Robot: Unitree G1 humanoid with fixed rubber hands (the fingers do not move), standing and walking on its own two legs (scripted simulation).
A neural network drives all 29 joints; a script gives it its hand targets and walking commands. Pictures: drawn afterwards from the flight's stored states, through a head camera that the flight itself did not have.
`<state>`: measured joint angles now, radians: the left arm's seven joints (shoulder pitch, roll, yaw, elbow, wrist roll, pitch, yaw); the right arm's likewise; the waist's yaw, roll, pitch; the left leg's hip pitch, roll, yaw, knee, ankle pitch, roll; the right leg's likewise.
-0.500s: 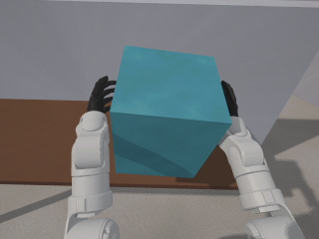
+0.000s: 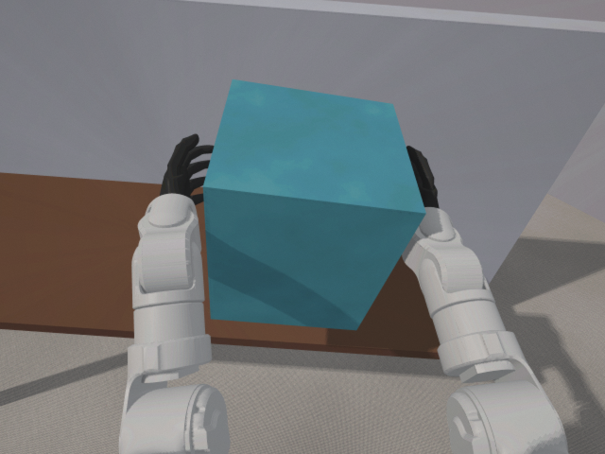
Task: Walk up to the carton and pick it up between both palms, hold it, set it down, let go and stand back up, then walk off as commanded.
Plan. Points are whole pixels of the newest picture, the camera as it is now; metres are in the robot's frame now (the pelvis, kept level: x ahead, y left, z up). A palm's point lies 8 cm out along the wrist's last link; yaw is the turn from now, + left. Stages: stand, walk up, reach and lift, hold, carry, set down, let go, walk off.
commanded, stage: hold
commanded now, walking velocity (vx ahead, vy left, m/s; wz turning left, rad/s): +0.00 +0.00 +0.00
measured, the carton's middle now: (299, 214) +0.38 +0.01 +0.15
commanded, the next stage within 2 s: none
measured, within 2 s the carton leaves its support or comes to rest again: neither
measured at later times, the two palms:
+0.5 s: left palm (193, 191) +0.37 +0.14 +0.20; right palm (429, 205) +0.37 -0.16 +0.18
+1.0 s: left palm (197, 189) +0.37 +0.14 +0.20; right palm (435, 208) +0.36 -0.16 +0.18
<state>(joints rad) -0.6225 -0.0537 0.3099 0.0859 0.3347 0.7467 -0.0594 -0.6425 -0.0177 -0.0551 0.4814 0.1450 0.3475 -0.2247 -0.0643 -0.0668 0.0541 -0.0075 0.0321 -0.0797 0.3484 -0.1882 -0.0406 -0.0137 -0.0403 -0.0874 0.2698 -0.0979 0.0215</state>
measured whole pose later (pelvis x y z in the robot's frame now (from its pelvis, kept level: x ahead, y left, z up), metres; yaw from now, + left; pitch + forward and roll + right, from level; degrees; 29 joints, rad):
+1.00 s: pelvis +0.01 +0.00 +0.00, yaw -1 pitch -10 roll -1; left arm -0.61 -0.08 0.29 0.06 0.34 0.74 -0.04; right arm -0.62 -0.05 -0.03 0.46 0.18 0.33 -0.22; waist -0.09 -0.04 0.06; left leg 0.03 0.04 -0.07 0.35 -0.21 -0.04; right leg 0.02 -0.03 -0.08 0.26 -0.11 0.02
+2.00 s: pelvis +0.02 +0.00 +0.00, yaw -1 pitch -11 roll -1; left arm -0.55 -0.10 0.31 0.00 0.36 0.74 -0.07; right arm -0.59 -0.07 0.04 0.40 0.22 0.35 -0.26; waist -0.09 -0.02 0.08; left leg 0.06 0.04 -0.07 0.33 -0.21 -0.04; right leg 0.05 -0.03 -0.08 0.25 -0.11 0.03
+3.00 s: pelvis +0.01 +0.01 +0.00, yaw +0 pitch -10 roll -1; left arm -0.57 -0.05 0.32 0.05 0.34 0.74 -0.08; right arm -0.61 -0.02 0.00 0.46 0.17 0.32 -0.26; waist -0.07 -0.06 0.07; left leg 0.03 0.03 -0.08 0.35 -0.20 -0.03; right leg 0.04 -0.04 -0.09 0.25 -0.10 0.03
